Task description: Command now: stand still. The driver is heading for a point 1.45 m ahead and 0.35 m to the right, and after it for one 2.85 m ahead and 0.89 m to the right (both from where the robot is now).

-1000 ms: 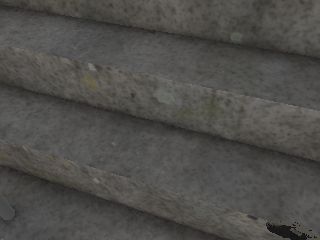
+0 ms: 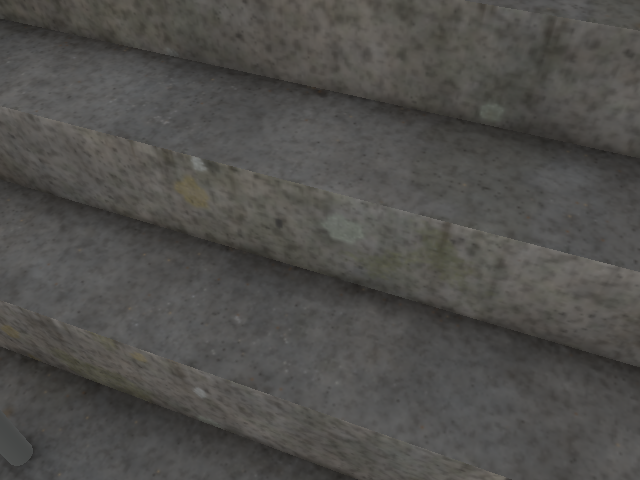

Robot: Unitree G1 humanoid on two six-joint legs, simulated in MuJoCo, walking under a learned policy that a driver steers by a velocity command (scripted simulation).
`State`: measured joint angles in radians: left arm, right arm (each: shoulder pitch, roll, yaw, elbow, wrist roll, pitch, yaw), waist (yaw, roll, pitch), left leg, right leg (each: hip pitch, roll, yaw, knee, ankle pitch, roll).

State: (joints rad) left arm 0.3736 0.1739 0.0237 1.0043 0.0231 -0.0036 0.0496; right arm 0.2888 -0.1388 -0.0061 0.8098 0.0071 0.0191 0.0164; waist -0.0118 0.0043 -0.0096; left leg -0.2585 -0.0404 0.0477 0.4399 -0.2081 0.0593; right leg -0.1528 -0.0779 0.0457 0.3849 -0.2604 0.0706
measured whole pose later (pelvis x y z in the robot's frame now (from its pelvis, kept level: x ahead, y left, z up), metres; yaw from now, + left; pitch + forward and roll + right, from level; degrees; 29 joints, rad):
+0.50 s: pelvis +0.04 -0.01 -0.01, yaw +1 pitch +2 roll -1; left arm 0.44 0.19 0.03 0.98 0.00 0.00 0.05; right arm 0.28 -0.19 -0.01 0.81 0.04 -0.03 0.00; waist 0.03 0.00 -0.05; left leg -0.33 0.02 0.08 0.62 -0.33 0.05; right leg -0.20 -0.04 0.04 0.57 -0.40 -0.06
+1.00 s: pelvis +0.18 -0.08 +0.14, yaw -15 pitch +2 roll +2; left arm 0.24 0.21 0.00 0.84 0.02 -0.01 -0.02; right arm 0.14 -0.24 -0.02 0.76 -0.02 -0.09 0.04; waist -0.01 0.00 -0.09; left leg -0.68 0.02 -0.04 1.84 -0.02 0.10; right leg -0.63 0.09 0.02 1.01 -0.41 -0.09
